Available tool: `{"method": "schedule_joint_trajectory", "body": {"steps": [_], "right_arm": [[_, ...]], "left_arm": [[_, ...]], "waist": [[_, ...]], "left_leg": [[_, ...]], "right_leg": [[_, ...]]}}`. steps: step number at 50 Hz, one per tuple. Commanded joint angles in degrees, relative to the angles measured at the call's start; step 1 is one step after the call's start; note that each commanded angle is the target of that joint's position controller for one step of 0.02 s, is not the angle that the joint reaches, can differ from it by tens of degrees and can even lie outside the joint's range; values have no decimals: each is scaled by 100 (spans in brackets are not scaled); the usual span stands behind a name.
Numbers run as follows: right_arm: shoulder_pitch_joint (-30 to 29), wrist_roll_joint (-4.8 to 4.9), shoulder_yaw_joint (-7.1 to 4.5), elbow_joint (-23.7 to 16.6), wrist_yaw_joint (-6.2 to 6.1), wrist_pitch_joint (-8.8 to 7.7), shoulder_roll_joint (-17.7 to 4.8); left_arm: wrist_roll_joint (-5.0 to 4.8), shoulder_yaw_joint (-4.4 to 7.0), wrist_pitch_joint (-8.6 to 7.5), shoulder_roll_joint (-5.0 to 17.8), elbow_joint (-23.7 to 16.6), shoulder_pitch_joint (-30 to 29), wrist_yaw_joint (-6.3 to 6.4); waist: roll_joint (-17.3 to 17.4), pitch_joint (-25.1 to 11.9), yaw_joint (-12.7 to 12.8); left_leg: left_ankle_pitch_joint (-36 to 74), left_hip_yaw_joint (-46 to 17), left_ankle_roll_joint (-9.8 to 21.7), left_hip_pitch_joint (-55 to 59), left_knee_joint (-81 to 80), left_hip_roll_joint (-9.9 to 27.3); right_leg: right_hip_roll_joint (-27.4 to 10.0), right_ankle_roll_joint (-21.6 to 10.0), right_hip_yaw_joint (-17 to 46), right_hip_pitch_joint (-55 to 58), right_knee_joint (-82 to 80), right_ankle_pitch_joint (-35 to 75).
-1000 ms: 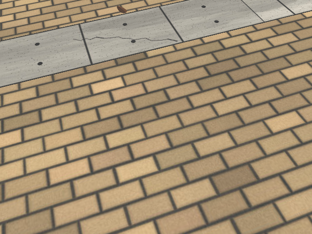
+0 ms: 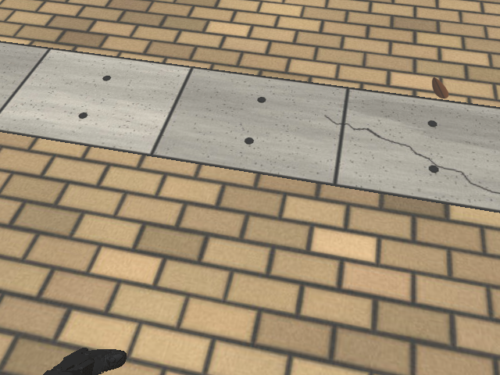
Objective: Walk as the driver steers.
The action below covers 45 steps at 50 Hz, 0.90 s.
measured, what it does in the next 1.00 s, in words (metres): walks ahead: left foot, then right foot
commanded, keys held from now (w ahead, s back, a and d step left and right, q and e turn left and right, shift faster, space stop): w+q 0.10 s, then w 0.46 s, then w+e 0.24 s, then e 0.20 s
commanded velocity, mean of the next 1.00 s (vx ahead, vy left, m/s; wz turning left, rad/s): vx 0.47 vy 0.00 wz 0.05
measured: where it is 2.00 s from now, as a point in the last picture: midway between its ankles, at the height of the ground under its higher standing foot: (203, 337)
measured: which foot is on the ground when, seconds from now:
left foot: up 0.00-0.44, down 0.46-0.96, up 0.98-1.00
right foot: down 0.00-0.46, up 0.48-0.96, down 0.98-1.00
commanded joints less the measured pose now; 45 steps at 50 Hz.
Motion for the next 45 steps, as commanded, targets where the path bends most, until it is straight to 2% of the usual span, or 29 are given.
{"method": "schedule_joint_trajectory", "body": {"steps": [1, 2, 3, 4, 5, 7, 9, 11, 14, 18, 20, 21, 22, 23, 24, 25, 26, 27, 29, 30, 33, 36, 40, 43, 45], "right_arm": [[142, -91, -51, -529, -11, -41, -605], [-228, -122, -36, -538, 54, -17, -553], [-340, -129, -24, -565, 103, 17, -439], [-410, -199, -22, -606, 159, 79, -408], [-409, -215, -5, -602, 205, 146, -352], [-593, -212, 32, -719, 267, 194, -241], [-901, -213, 72, -827, 305, 198, -167], [-1270, -212, 119, -934, 327, 176, -116], [-1911, -207, 235, -1108, 383, 124, 15], [-2426, -218, 284, -1263, 373, 83, -53], [-2319, -253, 265, -1233, 317, 42, -130], [-1926, -281, 236, -1097, 280, -2, -156], [-1100, -336, 166, -781, 227, -70, -270], [-80, -436, 44, -538, 147, -115, -647], [271, -389, -120, -491, 60, -88, -1350], [165, -138, -129, -492, 13, -38, -1198], [-285, -103, -37, -477, 3, -54, -892], [-583, -119, 55, -471, 30, -95, -546], [-922, -94, 152, -439, 26, -174, -211], [-903, -108, 164, -413, 22, -224, -170], [-664, -75, 116, -222, 0, -339, -300], [-443, -95, 130, -83, -9, -369, -247], [-329, -91, 155, 47, -35, -396, -232], [-136, -72, 172, 209, -116, -347, -261], [-133, -76, 149, 264, -174, -306, -387]], "left_arm": [[-25, 380, 76, 1037, -43, 1345, 84], [-65, 284, 69, 651, -40, 1088, 58], [-44, 245, 54, 543, -1, 1006, 55], [-58, 232, 13, 527, 102, 1107, 70], [-82, 238, -41, 543, 184, 1196, 55], [-133, 256, -168, 582, 329, 1446, -11], [-139, 277, -225, 626, 435, 1562, -50], [-125, 274, -227, 616, 542, 1656, -74], [-155, 279, -206, 662, 666, 1736, -102], [-169, 325, -127, 870, 937, 2191, -87], [-166, 346, -49, 971, 1048, 2272, -72], [-183, 341, -12, 989, 1094, 2265, -65], [-200, 298, 20, 885, 1132, 2320, -60], [-206, 213, 12, 671, 957, 2242, -63], [-291, 70, 0, 44, 667, 2642, -135], [-151, 264, 53, 755, 728, 2169, -57], [-188, 283, 31, 736, 627, 1822, -77], [-227, 246, -3, 604, 647, 1750, -102], [-127, 234, 133, 465, 837, 2010, -134], [-106, 230, 207, 390, 910, 2091, -166], [-97, 252, 300, 304, 825, 1725, -243], [-102, 263, 321, 294, 672, 1160, -253], [-88, 180, 286, 172, 441, 458, -303], [-46, 107, 236, 64, 244, 67, -333], [-20, 125, 205, 130, 262, 305, -323]], "waist": [[-749, -1127, 588], [-250, -545, 606], [-353, -324, 521], [-594, -210, 485], [-652, -185, 458], [-635, -249, 449], [-591, -193, 460], [-578, -62, 505], [-598, 40, 604], [-634, 106, 738], [-659, 45, 652], [-594, -156, 443], [-352, -621, 112], [139, -1328, -301], [1621, -1953, -135], [795, -1713, -245], [544, -961, -9], [358, -623, 192], [444, -344, 545], [445, -350, 585], [360, -86, 608], [250, 155, 503], [260, 308, 376], [233, 393, 289], [389, 155, 389]], "left_leg": [[155, 342, -2, -3083, 2866, 525], [576, 442, -51, -2989, 2630, 710], [757, 506, -100, -2841, 2379, 864], [819, 548, -152, -2744, 2225, 973], [898, 614, -183, -2670, 2219, 995], [1074, 594, -208, -2767, 2077, 984], [1364, 544, -263, -3045, 1772, 991], [1727, 584, -329, -3193, 1151, 995], [2292, 990, -372, -2737, -80, 1005], [2058, 1395, -215, -2273, -948, 980], [1641, 1524, -43, -1950, -1253, 847], [1620, 1608, 63, -1382, -1566, 684], [1735, 1625, 195, -281, -1879, 545], [1182, 578, 457, 1135, -1992, 1481], [971, -2216, 1220, 2682, -2587, 3210], [1272, -2481, 1227, 2302, -2840, 3100], [1795, -1515, 1072, 1690, -2807, 2787], [2371, -941, 890, 1017, -2966, 2507], [2735, -136, 579, 224, -3292, 2110], [2845, 50, 556, 57, -3415, 2069], [2851, 500, 566, -45, -3790, 2077], [2897, 896, 514, 103, -3942, 2067], [3387, 1517, 381, 248, -3928, 1968], [5143, 1976, 243, 525, -3377, 1966], [6485, 2112, 102, 833, -2688, 1991]], "right_leg": [[-2475, -1040, 3892, 3267, -1744, -2435], [-2107, -921, 2900, 2565, -1850, -1980], [-1831, -757, 2192, 2188, -1985, -1339], [-1666, -697, 1693, 1962, -2059, -753], [-1562, -671, 1324, 1860, -2114, -256], [-1572, -781, 1004, 1897, -2190, 524], [-1578, -877, 714, 1973, -2350, 685], [-1481, -879, 380, 2003, -2482, 722], [-1274, -763, -156, 1840, -2515, 922], [-1490, -710, -183, 2208, -2327, 1313], [-1579, -675, -202, 2520, -1897, 2082], [-1502, -615, -340, 2576, -1296, 2852], [-1259, -502, -580, 2336, -251, 3101], [-1022, -352, -748, 1392, 1237, 1720], [-15, -83, -853, -753, 3269, -2099], [-100, -153, -4, -1325, 3870, -2332], [-378, -229, 165, -1476, 3847, -1838], [-532, -232, 179, -1217, 3494, -1459], [-660, -134, 179, -616, 3045, -1193], [-598, -100, 184, -441, 3023, -1102], [-579, -28, 280, -803, 2849, -587], [-564, 27, 362, -1311, 2403, 13], [-489, -17, 7, -1191, 1325, 724], [-301, -164, -499, -804, 517, 741], [-25, -332, -702, -378, 301, 413]]}}
Keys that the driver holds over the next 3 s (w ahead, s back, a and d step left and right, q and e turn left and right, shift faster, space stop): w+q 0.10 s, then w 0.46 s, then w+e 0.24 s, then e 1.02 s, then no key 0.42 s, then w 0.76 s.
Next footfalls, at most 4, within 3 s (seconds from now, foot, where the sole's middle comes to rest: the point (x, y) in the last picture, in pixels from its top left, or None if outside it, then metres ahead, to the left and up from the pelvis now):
0.46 left None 0.34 0.14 -0.76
0.98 right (243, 305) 0.64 0.00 -0.76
1.54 left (177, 304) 0.66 0.18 -0.76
2.00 right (244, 343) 0.54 0.01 -0.76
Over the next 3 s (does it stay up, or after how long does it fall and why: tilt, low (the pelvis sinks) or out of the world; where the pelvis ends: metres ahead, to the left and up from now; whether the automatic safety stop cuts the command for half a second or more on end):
stays up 0.73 -0.09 0.02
